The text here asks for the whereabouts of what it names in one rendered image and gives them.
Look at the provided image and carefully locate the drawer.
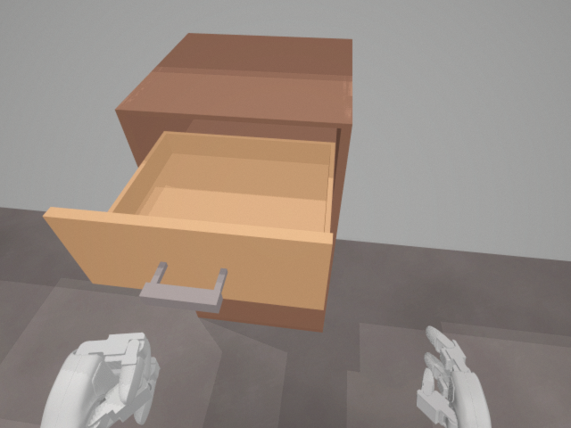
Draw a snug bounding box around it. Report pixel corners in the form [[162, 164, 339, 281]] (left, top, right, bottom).
[[42, 131, 335, 310]]

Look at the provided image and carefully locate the left robot hand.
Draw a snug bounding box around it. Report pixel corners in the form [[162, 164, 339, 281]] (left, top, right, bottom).
[[40, 333, 160, 428]]

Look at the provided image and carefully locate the handle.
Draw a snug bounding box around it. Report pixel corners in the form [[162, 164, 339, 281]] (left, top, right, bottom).
[[139, 262, 228, 314]]

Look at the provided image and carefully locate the cabinet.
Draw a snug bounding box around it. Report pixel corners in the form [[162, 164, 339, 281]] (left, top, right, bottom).
[[115, 33, 352, 333]]

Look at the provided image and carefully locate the right robot hand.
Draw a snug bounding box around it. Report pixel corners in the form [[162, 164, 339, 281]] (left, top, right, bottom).
[[417, 325, 492, 428]]

